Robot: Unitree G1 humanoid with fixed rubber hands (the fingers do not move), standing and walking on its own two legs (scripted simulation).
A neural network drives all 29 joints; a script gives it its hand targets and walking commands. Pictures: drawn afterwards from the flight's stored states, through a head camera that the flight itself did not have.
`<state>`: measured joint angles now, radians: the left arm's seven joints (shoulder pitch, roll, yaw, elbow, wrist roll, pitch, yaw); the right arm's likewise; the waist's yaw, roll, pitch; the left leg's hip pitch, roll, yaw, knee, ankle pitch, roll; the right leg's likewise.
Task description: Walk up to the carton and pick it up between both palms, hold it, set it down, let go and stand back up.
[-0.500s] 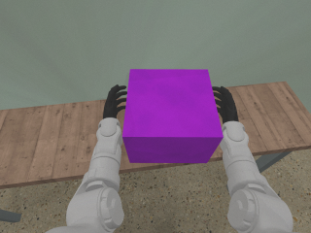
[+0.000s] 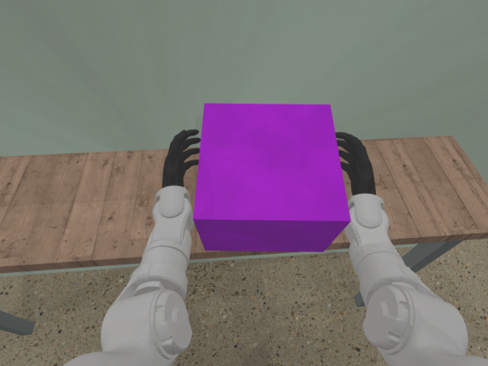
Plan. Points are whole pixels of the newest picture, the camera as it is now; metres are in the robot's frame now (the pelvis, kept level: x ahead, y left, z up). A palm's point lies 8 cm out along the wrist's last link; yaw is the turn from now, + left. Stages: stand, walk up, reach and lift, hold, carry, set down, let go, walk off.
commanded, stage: reach and lift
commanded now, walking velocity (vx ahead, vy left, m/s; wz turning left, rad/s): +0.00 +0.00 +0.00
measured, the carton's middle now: (265, 179) +0.42 +0.02 +0.04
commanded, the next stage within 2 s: none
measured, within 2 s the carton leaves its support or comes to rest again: neither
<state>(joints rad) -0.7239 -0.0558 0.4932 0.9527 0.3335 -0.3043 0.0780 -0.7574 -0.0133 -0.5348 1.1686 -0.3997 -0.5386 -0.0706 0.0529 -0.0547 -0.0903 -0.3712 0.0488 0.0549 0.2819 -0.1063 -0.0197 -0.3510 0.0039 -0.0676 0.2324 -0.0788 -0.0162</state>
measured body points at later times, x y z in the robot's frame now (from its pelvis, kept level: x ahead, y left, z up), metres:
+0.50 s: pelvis +0.00 +0.00 +0.00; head +0.04 +0.02 +0.45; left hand +0.41 +0.18 +0.07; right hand +0.42 -0.14 +0.08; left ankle +0.01 +0.13 -0.75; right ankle +0.01 -0.11 -0.75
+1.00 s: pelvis -0.01 +0.01 +0.00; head -0.03 +0.04 +0.45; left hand +0.39 +0.18 +0.15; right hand +0.39 -0.14 +0.14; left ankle +0.01 +0.13 -0.75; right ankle +0.01 -0.11 -0.75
